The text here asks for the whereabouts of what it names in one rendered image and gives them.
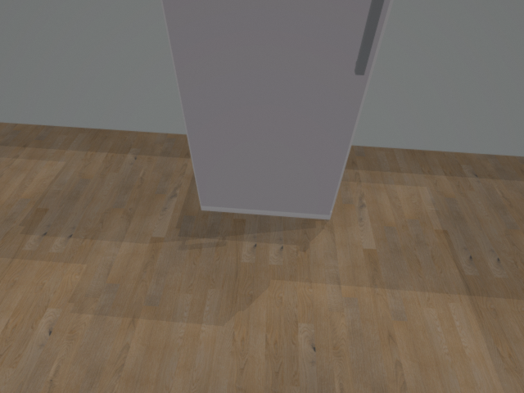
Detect handle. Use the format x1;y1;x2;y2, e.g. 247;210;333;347
355;0;384;75

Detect fridge door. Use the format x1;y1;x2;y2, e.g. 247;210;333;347
162;0;390;215

